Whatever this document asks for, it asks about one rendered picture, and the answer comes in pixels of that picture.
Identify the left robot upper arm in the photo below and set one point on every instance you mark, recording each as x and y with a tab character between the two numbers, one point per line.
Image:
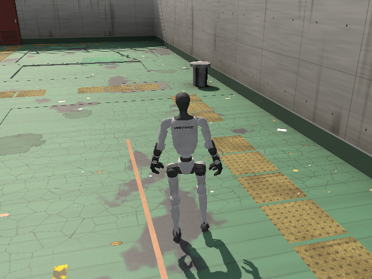
166	123

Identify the right robot upper arm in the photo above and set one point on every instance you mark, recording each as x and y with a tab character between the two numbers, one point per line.
201	121

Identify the left robot forearm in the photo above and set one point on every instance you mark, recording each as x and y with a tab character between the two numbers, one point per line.
156	155

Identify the left robot hand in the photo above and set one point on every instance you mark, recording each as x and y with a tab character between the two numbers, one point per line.
158	165

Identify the robot right thigh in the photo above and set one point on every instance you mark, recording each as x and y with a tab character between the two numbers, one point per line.
200	172

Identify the humanoid robot torso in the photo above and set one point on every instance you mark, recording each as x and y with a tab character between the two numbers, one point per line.
185	139

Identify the right robot forearm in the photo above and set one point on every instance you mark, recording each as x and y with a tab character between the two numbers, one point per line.
214	154

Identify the right robot hand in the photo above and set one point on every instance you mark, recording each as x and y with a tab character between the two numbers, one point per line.
216	166

